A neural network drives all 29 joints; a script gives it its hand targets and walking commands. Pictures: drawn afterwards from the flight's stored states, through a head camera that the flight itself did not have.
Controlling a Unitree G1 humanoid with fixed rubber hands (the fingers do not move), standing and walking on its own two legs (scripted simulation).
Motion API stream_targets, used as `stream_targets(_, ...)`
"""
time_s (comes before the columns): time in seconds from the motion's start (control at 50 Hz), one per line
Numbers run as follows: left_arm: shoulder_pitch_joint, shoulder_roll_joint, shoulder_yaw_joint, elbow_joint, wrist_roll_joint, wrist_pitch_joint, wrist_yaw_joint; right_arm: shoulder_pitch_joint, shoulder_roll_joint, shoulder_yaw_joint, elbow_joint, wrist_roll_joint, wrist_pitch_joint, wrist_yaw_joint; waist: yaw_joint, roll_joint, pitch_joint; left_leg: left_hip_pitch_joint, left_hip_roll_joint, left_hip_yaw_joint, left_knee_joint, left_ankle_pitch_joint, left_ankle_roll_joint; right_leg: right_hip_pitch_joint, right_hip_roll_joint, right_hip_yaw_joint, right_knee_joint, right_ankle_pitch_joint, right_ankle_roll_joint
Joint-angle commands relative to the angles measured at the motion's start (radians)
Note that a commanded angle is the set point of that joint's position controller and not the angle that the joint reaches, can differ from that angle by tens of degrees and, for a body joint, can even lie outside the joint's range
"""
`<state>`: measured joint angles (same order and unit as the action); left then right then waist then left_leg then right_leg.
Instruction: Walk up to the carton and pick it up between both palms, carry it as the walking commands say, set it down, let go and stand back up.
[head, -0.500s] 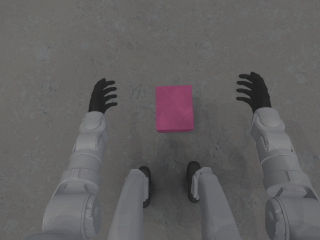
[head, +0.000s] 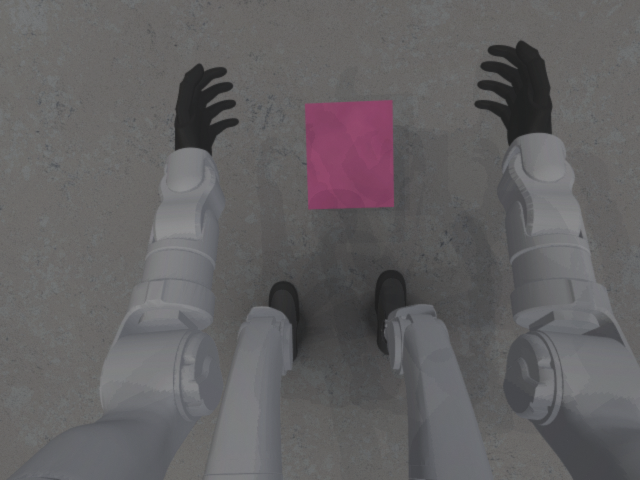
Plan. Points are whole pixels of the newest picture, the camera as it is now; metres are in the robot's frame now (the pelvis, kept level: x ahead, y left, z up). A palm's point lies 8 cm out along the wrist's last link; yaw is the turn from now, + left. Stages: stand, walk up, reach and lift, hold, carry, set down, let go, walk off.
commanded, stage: reach and lift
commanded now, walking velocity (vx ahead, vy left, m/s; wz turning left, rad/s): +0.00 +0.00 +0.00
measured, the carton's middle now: (348, 161) +0.48 -0.01 -0.55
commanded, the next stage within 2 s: none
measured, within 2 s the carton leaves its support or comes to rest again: neither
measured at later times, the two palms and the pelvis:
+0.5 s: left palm (235, 154) +0.46 +0.16 -0.30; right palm (466, 150) +0.46 -0.18 -0.29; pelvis -0.05 +0.00 -0.14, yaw +1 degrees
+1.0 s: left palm (256, 170) +0.45 +0.16 -0.45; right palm (445, 156) +0.47 -0.19 -0.43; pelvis -0.07 +0.00 -0.23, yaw +0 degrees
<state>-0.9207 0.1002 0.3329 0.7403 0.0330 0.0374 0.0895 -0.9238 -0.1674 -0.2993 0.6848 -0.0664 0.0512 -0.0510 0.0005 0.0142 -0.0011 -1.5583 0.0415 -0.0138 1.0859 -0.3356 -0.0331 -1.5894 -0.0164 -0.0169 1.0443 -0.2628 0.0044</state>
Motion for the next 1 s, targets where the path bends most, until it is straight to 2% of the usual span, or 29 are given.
stream_targets(0.0, -0.315, 0.088, 0.024, -0.111, 0.054, -0.037, 0.006, -0.350, -0.028, -0.001, 0.026, -0.014, -0.015, 0.002, 0.012, -0.038, -1.122, 0.214, -0.146, 0.069, 0.136, 0.337, -0.031, 0.603, 0.097, 0.045, 0.193, 0.402, 0.030)
stream_targets(0.02, -0.339, 0.087, -0.001, -0.139, 0.060, -0.031, 0.009, -0.366, -0.040, -0.004, 0.006, 0.005, -0.012, 0.004, 0.016, -0.005, -1.176, 0.261, -0.145, 0.065, 0.147, 0.350, -0.033, 0.567, 0.105, 0.028, 0.221, 0.381, 0.030)
stream_targets(0.06, -0.349, 0.101, 0.015, -0.058, 0.065, -0.010, 0.017, -0.375, -0.083, -0.040, 0.070, -0.018, -0.004, -0.003, -0.010, -0.004, -1.067, 0.191, -0.143, 0.070, 0.195, 0.253, -0.036, 0.434, 0.110, 0.009, 0.262, 0.247, 0.031)
stream_targets(0.08, -0.365, 0.106, 0.028, -0.051, 0.079, -0.005, 0.024, -0.405, -0.089, -0.038, 0.078, -0.011, 0.002, -0.008, 0.014, 0.024, -1.058, 0.182, -0.147, 0.081, 0.212, 0.231, -0.040, 0.393, 0.110, 0.007, 0.278, 0.206, 0.028)
stream_targets(0.12, -0.415, 0.112, -0.001, -0.106, 0.061, 0.002, 0.038, -0.425, -0.119, -0.032, 0.064, 0.005, 0.009, -0.016, -0.007, 0.046, -1.156, 0.219, -0.151, 0.078, 0.261, 0.216, -0.042, 0.364, 0.117, -0.007, 0.331, 0.173, 0.026)
stream_targets(0.14, -0.445, 0.104, -0.016, -0.097, 0.014, 0.015, 0.041, -0.511, -0.164, -0.013, 0.007, 0.015, 0.008, -0.024, -0.018, 0.017, -1.189, 0.211, -0.148, 0.078, 0.288, 0.192, -0.039, 0.369, 0.115, -0.013, 0.346, 0.145, 0.023)
stream_targets(0.18, -0.457, 0.125, -0.027, -0.022, 0.004, 0.029, 0.050, -0.515, -0.176, -0.001, 0.078, 0.028, 0.021, -0.038, -0.019, 0.037, -1.109, 0.139, -0.150, 0.093, 0.325, 0.077, -0.037, 0.288, 0.107, -0.012, 0.372, 0.025, 0.020)
stream_targets(0.22, -0.498, 0.151, -0.033, -0.069, -0.007, 0.035, 0.064, -0.542, -0.206, -0.004, 0.049, 0.030, 0.029, -0.050, -0.021, 0.036, -1.178, 0.172, -0.155, 0.092, 0.349, 0.050, -0.036, 0.292, 0.107, -0.029, 0.410, -0.006, 0.020)
stream_targets(0.24, -0.508, 0.158, -0.048, -0.029, -0.031, 0.039, 0.066, -0.553, -0.202, 0.018, 0.084, 0.032, 0.039, -0.055, -0.027, 0.012, -1.120, 0.104, -0.150, 0.093, 0.359, 0.013, -0.031, 0.279, 0.106, -0.027, 0.422, -0.034, 0.021)
stream_targets(0.28, -0.506, 0.147, -0.069, 0.013, -0.049, 0.035, 0.066, -0.541, -0.213, 0.024, 0.121, 0.023, 0.036, -0.064, -0.048, 0.026, -1.097, 0.071, -0.148, 0.088, 0.390, 0.007, -0.034, 0.235, 0.105, -0.032, 0.457, -0.031, 0.016)
stream_targets(0.4, -0.565, 0.222, -0.069, 0.039, -0.109, 0.011, 0.078, -0.621, -0.197, 0.107, 0.130, 0.084, 0.026, -0.087, 0.001, -0.047, -1.069, -0.078, -0.138, 0.097, 0.484, -0.023, -0.014, 0.243, 0.095, -0.008, 0.548, -0.038, 0.015)
stream_targets(0.44, -0.573, 0.230, -0.082, 0.067, -0.132, -0.003, 0.075, -0.651, -0.209, 0.113, 0.113, 0.099, 0.013, -0.095, 0.000, -0.041, -1.062, -0.114, -0.137, 0.103, 0.521, -0.016, -0.015, 0.239, 0.089, 0.001, 0.574, -0.022, 0.013)
stream_targets(0.46, -0.592, 0.245, -0.084, 0.079, -0.135, -0.005, 0.077, -0.636, -0.233, 0.085, 0.149, 0.074, 0.011, -0.101, -0.024, -0.055, -1.037, -0.136, -0.135, 0.087, 0.536, -0.010, -0.019, 0.207, 0.091, -0.007, 0.600, -0.006, 0.019)
stream_targets(0.48, -0.586, 0.257, -0.086, 0.081, -0.125, -0.013, 0.078, -0.625, -0.223, 0.100, 0.152, 0.097, 0.008, -0.106, 0.001, -0.022, -1.066, -0.115, -0.134, 0.091, 0.549, 0.005, -0.020, 0.221, 0.089, 0.004, 0.611, 0.006, 0.017)
stream_targets(0.52, -0.594, 0.252, -0.110, 0.103, -0.161, -0.019, 0.077, -0.634, -0.206, 0.134, 0.176, 0.119, 0.006, -0.105, -0.005, -0.042, -1.042, -0.144, -0.129, 0.086, 0.576, -0.002, -0.015, 0.212, 0.088, 0.010, 0.627, -0.002, 0.016)
stream_targets(0.54, -0.601, 0.264, -0.102, 0.145, -0.163, -0.024, 0.075, -0.650, -0.206, 0.150, 0.185, 0.130, 0.004, -0.108, 0.019, -0.049, -0.992, -0.191, -0.127, 0.092, 0.587, -0.012, -0.014, 0.190, 0.085, 0.015, 0.635, -0.003, 0.019)
stream_targets(0.56, -0.603, 0.251, -0.117, 0.166, -0.177, -0.026, 0.074, -0.660, -0.222, 0.132, 0.204, 0.121, -0.005, -0.108, -0.009, -0.064, -0.952, -0.208, -0.126, 0.083, 0.596, -0.038, -0.012, 0.155, 0.085, 0.004, 0.649, -0.032, 0.019)
stream_targets(0.6, -0.640, 0.268, -0.131, 0.129, -0.186, -0.039, 0.074, -0.668, -0.232, 0.144, 0.205, 0.141, -0.014, -0.113, -0.003, -0.024, -1.018, -0.182, -0.122, 0.082, 0.629, 0.000, -0.020, 0.177, 0.083, 0.012, 0.683, 0.017, 0.016)
stream_targets(0.72, -0.687, 0.308, -0.163, 0.211, -0.227, -0.057, 0.081, -0.717, -0.265, 0.185, 0.247, 0.180, -0.031, -0.121, 0.004, -0.030, -0.975, -0.227, -0.113, 0.074, 0.714, -0.011, -0.020, 0.144, 0.070, 0.017, 0.760, 0.010, 0.019)
stream_targets(0.74, -0.667, 0.293, -0.175, 0.245, -0.233, -0.051, 0.076, -0.689, -0.264, 0.183, 0.273, 0.170, -0.028, -0.120, -0.024, -0.035, -0.938, -0.242, -0.111, 0.070, 0.722, -0.021, -0.020, 0.129, 0.071, 0.016, 0.760, 0.003, 0.016)
stream_targets(0.76, -0.688, 0.307, -0.170, 0.234, -0.230, -0.056, 0.075, -0.714, -0.264, 0.192, 0.252, 0.171, -0.031, -0.118, -0.010, -0.048, -0.931, -0.254, -0.109, 0.064, 0.728, -0.015, -0.018, 0.106, 0.070, 0.015, 0.776, 0.007, 0.019)
stream_targets(0.78, -0.718, 0.309, -0.185, 0.190, -0.241, -0.062, 0.078, -0.725, -0.279, 0.177, 0.250, 0.177, -0.035, -0.118, -0.025, -0.022, -0.990, -0.205, -0.111, 0.057, 0.740, 0.015, -0.022, 0.146, 0.066, 0.016, 0.794, 0.034, 0.016)
stream_targets(0.8, -0.716, 0.304, -0.197, 0.224, -0.249, -0.060, 0.079, -0.749, -0.285, 0.193, 0.237, 0.206, -0.039, -0.116, -0.003, -0.011, -0.994, -0.196, -0.108, 0.055, 0.752, 0.033, -0.022, 0.119, 0.067, 0.013, 0.814, 0.045, 0.016)
stream_targets(0.82, -0.735, 0.290, -0.216, 0.205, -0.267, -0.064, 0.082, -0.749, -0.303, 0.197, 0.260, 0.205, -0.041, -0.114, -0.022, -0.006, -1.007, -0.162, -0.110, 0.050, 0.765, 0.035, -0.024, 0.098, 0.066, 0.008, 0.826, 0.027, 0.014)
stream_targets(0.84, -0.732, 0.308, -0.211, 0.263, -0.255, -0.060, 0.085, -0.759, -0.304, 0.211, 0.307, 0.212, -0.036, -0.110, -0.001, 0.003, -0.946, -0.200, -0.105, 0.059, 0.768, -0.005, -0.027, 0.066, 0.061, 0.010, 0.826, -0.017, 0.013)
stream_targets(0.86, -0.760, 0.329, -0.204, 0.221, -0.259, -0.058, 0.086, -0.801, -0.309, 0.216, 0.232, 0.226, -0.038, -0.109, 0.004, -0.012, -0.997, -0.164, -0.101, 0.052, 0.772, 0.014, -0.018, 0.105, 0.062, 0.012, 0.833, 0.000, 0.017)
stream_targets(0.9, -0.776, 0.335, -0.217, 0.240, -0.266, -0.062, 0.093, -0.815, -0.323, 0.236, 0.268, 0.250, -0.043, -0.108, 0.020, -0.012, -1.026, -0.137, -0.103, 0.047, 0.799, 0.035, -0.018, 0.107, 0.055, 0.012, 0.867, 0.013, 0.017)
stream_targets(0.94, -0.809, 0.318, -0.260, 0.229, -0.299, -0.065, 0.087, -0.815, -0.308, 0.252, 0.314, 0.285, -0.048, -0.099, -0.005, -0.005, -1.020, -0.119, -0.099, 0.039, 0.824, 0.065, -0.020, 0.095, 0.053, 0.005, 0.891, 0.043, 0.015)
stream_targets(0.98, -0.830, 0.310, -0.295, 0.230, -0.320, -0.066, 0.077, -0.808, -0.266, 0.310, 0.404, 0.333, -0.037, -0.084, 0.009, -0.002, -1.028, -0.121, -0.094, 0.055, 0.851, 0.054, -0.021, 0.120, 0.043, 0.015, 0.900, 0.051, 0.016)
